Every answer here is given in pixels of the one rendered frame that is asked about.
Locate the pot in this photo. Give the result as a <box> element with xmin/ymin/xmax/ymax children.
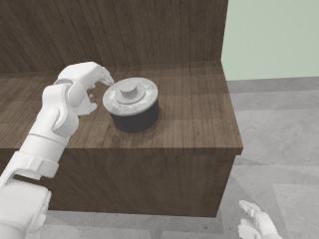
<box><xmin>110</xmin><ymin>99</ymin><xmax>160</xmax><ymax>133</ymax></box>

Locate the robot left upper arm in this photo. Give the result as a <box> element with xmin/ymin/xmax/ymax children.
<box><xmin>0</xmin><ymin>178</ymin><xmax>52</xmax><ymax>239</ymax></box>

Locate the lid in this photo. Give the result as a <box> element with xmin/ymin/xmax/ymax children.
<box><xmin>103</xmin><ymin>78</ymin><xmax>159</xmax><ymax>117</ymax></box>

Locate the table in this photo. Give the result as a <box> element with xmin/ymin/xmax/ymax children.
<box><xmin>0</xmin><ymin>0</ymin><xmax>243</xmax><ymax>218</ymax></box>

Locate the robot left hand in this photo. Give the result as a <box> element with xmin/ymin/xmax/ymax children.
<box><xmin>58</xmin><ymin>62</ymin><xmax>115</xmax><ymax>116</ymax></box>

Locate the knob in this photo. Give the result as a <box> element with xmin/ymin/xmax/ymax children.
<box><xmin>120</xmin><ymin>81</ymin><xmax>138</xmax><ymax>97</ymax></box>

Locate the left robot forearm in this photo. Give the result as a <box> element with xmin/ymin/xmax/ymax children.
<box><xmin>0</xmin><ymin>76</ymin><xmax>86</xmax><ymax>192</ymax></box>

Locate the robot right hand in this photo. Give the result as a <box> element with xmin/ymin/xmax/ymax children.
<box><xmin>238</xmin><ymin>200</ymin><xmax>278</xmax><ymax>239</ymax></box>

